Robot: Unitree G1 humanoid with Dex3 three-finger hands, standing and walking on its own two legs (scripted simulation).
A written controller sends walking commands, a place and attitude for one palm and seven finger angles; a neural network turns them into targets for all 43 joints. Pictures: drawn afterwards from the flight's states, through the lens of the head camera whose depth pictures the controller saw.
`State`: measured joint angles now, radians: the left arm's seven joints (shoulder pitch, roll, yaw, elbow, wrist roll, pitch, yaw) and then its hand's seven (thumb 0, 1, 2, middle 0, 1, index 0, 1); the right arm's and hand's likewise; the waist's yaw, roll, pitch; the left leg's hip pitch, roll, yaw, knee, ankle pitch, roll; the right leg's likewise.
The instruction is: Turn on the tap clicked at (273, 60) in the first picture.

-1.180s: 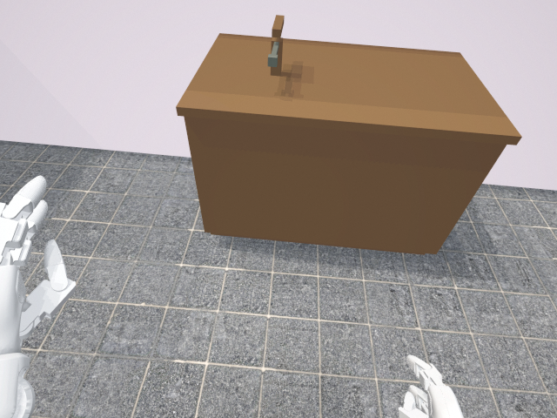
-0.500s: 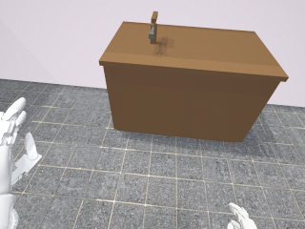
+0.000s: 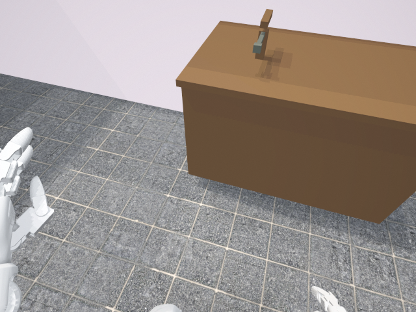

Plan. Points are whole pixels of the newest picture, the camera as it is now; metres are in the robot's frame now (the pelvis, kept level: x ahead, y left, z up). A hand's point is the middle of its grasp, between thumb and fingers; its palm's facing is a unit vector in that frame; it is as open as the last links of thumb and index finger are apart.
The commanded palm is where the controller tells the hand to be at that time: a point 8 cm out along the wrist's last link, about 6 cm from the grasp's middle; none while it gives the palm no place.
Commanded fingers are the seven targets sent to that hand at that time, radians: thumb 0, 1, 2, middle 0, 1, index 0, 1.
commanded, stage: walk to a spot facing it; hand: left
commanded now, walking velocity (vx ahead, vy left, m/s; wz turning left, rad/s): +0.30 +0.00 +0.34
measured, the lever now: (257, 48) +0.97 -0.13 +0.06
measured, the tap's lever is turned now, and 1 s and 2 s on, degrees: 0 0 0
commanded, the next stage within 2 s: turn to face it in 0.20 s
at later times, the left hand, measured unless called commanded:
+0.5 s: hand (75, 146) +0.32 +0.23 +0.19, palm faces +0.50 -0.73 -0.47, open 7.4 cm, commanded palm +0.28 +0.26 +0.19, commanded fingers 0.00 0.90 0.90 -0.20 -0.30 -0.20 -0.30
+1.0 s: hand (131, 110) +0.43 +0.17 +0.18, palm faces +0.22 -0.89 -0.39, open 7.4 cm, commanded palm +0.38 +0.21 +0.19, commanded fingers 0.00 0.90 0.90 -0.20 -0.30 -0.20 -0.30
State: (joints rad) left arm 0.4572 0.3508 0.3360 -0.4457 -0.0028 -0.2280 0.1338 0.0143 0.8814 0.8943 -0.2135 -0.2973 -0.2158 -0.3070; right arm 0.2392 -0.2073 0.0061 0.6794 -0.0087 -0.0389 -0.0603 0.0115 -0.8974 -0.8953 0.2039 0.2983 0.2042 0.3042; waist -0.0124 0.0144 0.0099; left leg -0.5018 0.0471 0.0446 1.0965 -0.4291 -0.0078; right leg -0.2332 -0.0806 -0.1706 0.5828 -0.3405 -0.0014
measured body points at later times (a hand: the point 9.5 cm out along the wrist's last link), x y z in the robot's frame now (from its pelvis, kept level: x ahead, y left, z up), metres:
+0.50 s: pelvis +0.13 -0.02 -0.01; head +0.15 -0.05 +0.44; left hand +0.29 +0.27 +0.21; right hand +0.32 -0.19 -0.11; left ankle +0.11 +0.13 -0.72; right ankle +0.20 -0.11 -0.73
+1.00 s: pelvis +0.16 -0.02 +0.01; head +0.17 -0.01 +0.46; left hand +0.41 +0.22 +0.20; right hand +0.27 -0.29 -0.07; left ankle +0.18 +0.11 -0.73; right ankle +0.15 -0.12 -0.69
